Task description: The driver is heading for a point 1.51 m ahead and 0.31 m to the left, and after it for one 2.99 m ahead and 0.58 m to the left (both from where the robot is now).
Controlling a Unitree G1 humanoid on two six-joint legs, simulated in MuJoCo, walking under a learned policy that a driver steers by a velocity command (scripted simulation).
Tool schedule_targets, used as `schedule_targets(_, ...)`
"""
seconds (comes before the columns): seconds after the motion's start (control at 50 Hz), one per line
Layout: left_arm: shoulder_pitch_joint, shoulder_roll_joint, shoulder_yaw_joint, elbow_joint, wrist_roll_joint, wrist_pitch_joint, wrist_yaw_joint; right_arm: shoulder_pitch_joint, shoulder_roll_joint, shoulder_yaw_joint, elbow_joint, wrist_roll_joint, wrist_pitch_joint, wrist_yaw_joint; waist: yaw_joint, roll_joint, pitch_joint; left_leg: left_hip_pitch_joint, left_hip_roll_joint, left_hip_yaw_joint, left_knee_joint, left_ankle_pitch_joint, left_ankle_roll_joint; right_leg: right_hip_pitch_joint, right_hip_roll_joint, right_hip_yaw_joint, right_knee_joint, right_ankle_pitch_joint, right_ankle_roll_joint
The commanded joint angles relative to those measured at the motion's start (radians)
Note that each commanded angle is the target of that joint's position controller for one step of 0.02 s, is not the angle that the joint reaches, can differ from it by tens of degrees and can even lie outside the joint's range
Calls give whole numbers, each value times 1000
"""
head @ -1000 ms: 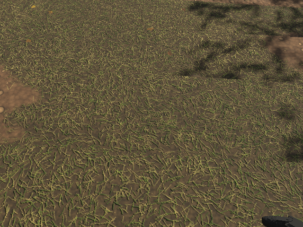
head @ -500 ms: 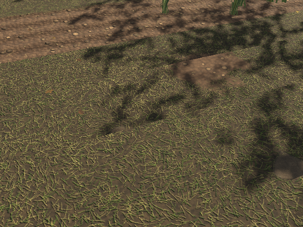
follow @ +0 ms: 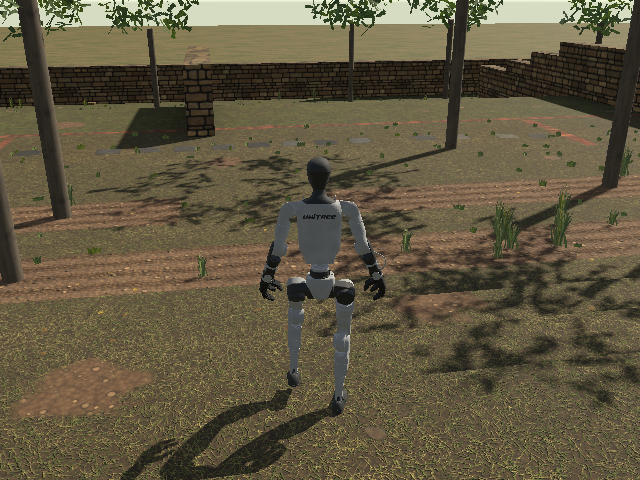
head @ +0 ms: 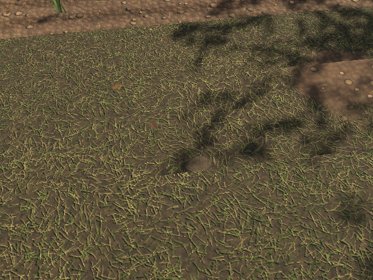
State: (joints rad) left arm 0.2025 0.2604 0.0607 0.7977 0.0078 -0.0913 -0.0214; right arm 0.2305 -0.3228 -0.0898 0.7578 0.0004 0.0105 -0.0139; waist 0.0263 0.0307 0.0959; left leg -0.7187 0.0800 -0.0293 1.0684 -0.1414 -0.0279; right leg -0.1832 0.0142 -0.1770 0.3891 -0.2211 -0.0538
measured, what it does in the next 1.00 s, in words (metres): goes down, turning left: left foot 0.15 m lower, then right foot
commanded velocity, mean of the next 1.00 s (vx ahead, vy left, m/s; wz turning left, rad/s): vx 0.06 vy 0.00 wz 0.48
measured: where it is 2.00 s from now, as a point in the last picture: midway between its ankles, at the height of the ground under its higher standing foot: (189, 267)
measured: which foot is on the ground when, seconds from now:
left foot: up 0.00-0.28, down 0.30-1.00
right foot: down 0.00-0.30, up 0.32-0.68, down 0.70-1.00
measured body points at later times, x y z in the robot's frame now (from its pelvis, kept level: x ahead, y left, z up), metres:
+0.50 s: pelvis +0.22 +0.06 -0.16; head +0.27 +0.08 +0.28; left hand +0.28 +0.35 -0.27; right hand +0.42 -0.16 -0.28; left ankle +0.25 +0.15 -0.89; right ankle +0.28 -0.08 -0.68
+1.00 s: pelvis +0.33 +0.00 -0.16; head +0.34 -0.01 +0.29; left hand +0.29 +0.24 -0.28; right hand +0.52 -0.18 -0.30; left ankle +0.25 +0.15 -0.89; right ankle +0.39 -0.08 -0.89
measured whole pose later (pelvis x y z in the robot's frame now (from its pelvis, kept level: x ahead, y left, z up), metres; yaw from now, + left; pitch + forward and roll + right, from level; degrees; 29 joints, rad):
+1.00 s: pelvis +0.33 +0.00 -0.16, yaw +29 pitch +0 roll +0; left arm 0.31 0.16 0.02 0.73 0.02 0.00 0.01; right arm 0.26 -0.20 -0.05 0.84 -0.02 0.03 -0.02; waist 0.00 0.02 0.00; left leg -0.27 0.03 -0.09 0.55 -0.29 -0.07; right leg -0.30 0.03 -0.02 0.58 -0.29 -0.04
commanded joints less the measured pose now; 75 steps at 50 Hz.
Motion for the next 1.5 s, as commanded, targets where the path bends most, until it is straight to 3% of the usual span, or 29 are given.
schedule_targets(0.02, -162, 114, 25, -100, -32, -25, 34, 183, -26, -19, -18, 13, 21, 29, -99, -80, -147, 95, 39, -39, 38, 253, 11, 15, -298, 48, -40, 655, -153)
schedule_targets(0.12, -33, 143, 41, -87, -23, 23, 103, -132, -46, -29, -159, 14, 28, 95, 18, -39, -26, 95, 24, 43, -400, 585, 8, 47, -230, -108, 90, 229, -41)
schedule_targets(0.24, 35, 135, 36, -116, -52, 47, 71, -104, -54, -45, -133, 32, 68, 143, 49, 20, -10, 252, -11, 122, -683, 571, -15, 40, -350, -118, 525, 84, 32)
schedule_targets(0.28, 50, 147, 37, -96, -66, 54, 53, 169, -139, -96, -30, 9, 39, 106, -107, -9, -141, 612, -94, 181, -746, 605, 63, -62, -312, -136, 911, 256, 67)
schedule_targets(0.3, 85, 98, 25, -76, -81, 41, 36, 256, -182, -106, 18, -17, 16, 67, -170, 145, -158, 912, -54, 103, -796, 839, 162, -330, -157, -149, 1268, -360, 121)
schedule_targets(0.32, 136, 22, 11, -113, -33, 34, 40, 300, -325, -108, 23, -51, -7, 72, -118, 245, -278, 1312, 135, -164, -339, 1614, 318, -788, -65, -18, 1736, -889, 196)
schedule_targets(0.34, 77, 53, -15, -198, -34, 9, 36, 328, -345, -101, -10, -31, -23, 85, -164, 179, -610, 1443, 291, -460, -364, 1588, 540, -869, -41, 193, 1867, -802, 236)
schedule_targets(0.36, -43, 72, -19, -259, -36, 4, 48, 265, -318, -95, -44, -10, -7, 66, -172, 44, -646, 1379, 318, -500, -490, 1255, 552, -905, -59, 257, 1796, -698, 222)
schedule_targets(0.38, -78, 62, -31, -297, -45, 2, 58, 176, -312, -80, -41, 13, 11, 36, -91, 13, -604, 1263, 375, -602, -567, 852, 538, -991, -84, 290, 1752, -556, 202)
schedule_targets(0.4, -68, 104, -25, -245, -47, 26, 74, 53, -212, -37, -91, 19, 23, 17, -53, -151, -506, 1025, 390, -577, -610, 620, 485, -928, -127, 297, 1608, -461, 182)
schedule_targets(0.44, -18, 174, 1, -185, -23, 98, 96, -67, -168, 5, -145, -27, 17, 8, 1, -176, -334, 515, 339, -470, -634, 549, 437, -663, -111, 289, 1448, -302, 159)
schedule_targets(0.48, -20, 148, 6, -202, -2, 123, 113, -48, -193, 14, -127, -49, 10, -18, 5, -87, -246, 320, 204, -329, -641, 494, 369, -583, -53, 245, 1356, -134, 170)
schedule_targets(0.56, -83, 1, -39, -264, 12, 119, 92, -15, -103, 46, -98, -18, 35, -80, -10, 64, -258, 370, 73, -202, -623, 369, 273, -439, -32, 215, 817, 114, 206)
schedule_targets(0.68, 15, 38, 2, -210, -4, 119, 43, -40, -31, 46, -113, -17, 28, -24, 6, 199, -130, 224, 62, -246, -666, -126, 215, -59, -5, 165, 296, 65, 119)
schedule_targets(0.72, 70, 57, 10, -190, 24, 101, 34, 76, 54, 60, -82, -27, 12, -13, -16, 81, -98, 198, -50, -228, -536, -313, 104, 55, -90, 245, 130, 191, 76)
schedule_targets(0.74, 131, 108, 16, -187, 40, 99, 30, 155, 74, 60, -74, -37, 9, -8, -54, -119, -145, 128, -139, -161, -327, -443, 29, 126, -248, 442, 100, 282, -15)
schedule_targets(0.76, 145, 101, 20, -157, 46, 94, 17, 74, 38, 43, -111, -1, -2, -18, -42, -261, -108, 67, -120, -152, -325, -464, -5, 28, -348, 686, -75, 22, -155)
schedule_targets(0.8, 14, 47, 2, -178, 51, 80, 15, -51, -30, 11, -107, 18, 6, -32, -44, -211, -17, 152, -37, -149, -315, -342, -15, -140, -300, 678, -145, -305, -146)
schedule_targets(0.82, -33, 39, -2, -190, 42, 79, 21, -24, -7, 12, -76, -2, 21, -30, -64, -204, -41, 268, -35, -123, -329, -274, -24, -206, -253, 586, -148, -363, -106)
schedule_targets(0.9, 8, 19, -9, -158, 23, 87, 35, 28, 80, 27, -4, -20, 15, -2, -69, -177, -70, 492, -74, -34, -478, -102, -24, -262, -141, 377, -102, -357, -28)
schedule_targets(0.98, 104, 25, -9, -141, 2, 75, 29, 19, 11, 8, 35, -18, 2, -8, -25, -47, -96, 521, -32, -73, -550, -67, -8, -178, -120, 374, -42, -117, -12)
schedule_targets(1.04, 21, 146, 37, -198, -23, 90, 49, -41, -6, -5, -2, -18, -12, -33, -34, -100, -107, 433, -64, -19, -497, -72, -44, -99, -140, 446, 24, 162, -77)
schedule_targets(1.14, 96, 162, 61, -226, -26, 126, 69, -102, 26, -5, -59, 6, -26, -32, 20, -207, -178, 149, -126, -68, -338, -391, -35, 140, -244, 710, 20, 357, -225)
schedule_targets(1.22, -69, 178, 72, -269, -49, 159, 80, 0, 3, -12, -27, 15, -39, -8, -75, -169, -194, 408, -131, -51, -571, -144, -15, -60, -152, 643, 52, 316, -125)
schedule_targets(1.24, -99, 155, 65, -281, -54, 164, 80, 77, -25, -25, 0, 10, -39, -7, -109, -134, -216, 591, -101, -40, -658, -11, -13, -190, -103, 593, 107, 188, -65)
schedule_targets(1.28, -50, 45, 36, -328, -39, 159, 66, 124, -159, -60, 0, -39, -26, -11, -65, 320, -214, 767, 319, -574, -776, 52, 221, -588, 140, 389, 555, -436, 57)
schedule_targets(1.32, 12, 175, 82, -278, -22, 141, 53, -32, -66, -28, -72, -39, -28, -14, -10, 114, -149, 667, 306, -386, -739, 177, 242, -623, 39, 386, 829, -335, 104)
schedule_targets(1.38, 33, 149, 74, -244, -23, 160, 51, -127, -34, -11, -102, -22, -19, -33, 8, 84, -122, 586, 169, -119, -716, 221, 183, -618, -10, 295, 935, -124, 148)
schedule_targets(1.5, -120, 84, 26, -326, -22, 160, 34, -30, -94, -21, -97, -32, 7, -55, -68, 84, -121, 593, 211, 8, -728, 178, 239, -586, -85, 194, 729, -20, 178)
Velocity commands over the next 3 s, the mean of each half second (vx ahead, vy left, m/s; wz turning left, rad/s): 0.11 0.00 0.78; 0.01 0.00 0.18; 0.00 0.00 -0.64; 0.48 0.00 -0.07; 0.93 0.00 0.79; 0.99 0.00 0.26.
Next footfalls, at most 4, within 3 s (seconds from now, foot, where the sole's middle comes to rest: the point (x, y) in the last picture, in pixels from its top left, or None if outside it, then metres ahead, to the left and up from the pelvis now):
0.30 left None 0.31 0.16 -0.93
0.70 right None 0.42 -0.06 -0.93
1.74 right None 0.40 -0.10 -0.93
2.18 left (178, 199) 0.79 0.09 -0.93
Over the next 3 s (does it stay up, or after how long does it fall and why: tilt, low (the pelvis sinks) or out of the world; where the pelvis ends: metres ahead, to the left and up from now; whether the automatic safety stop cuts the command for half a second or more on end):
stays up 1.32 0.18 -0.31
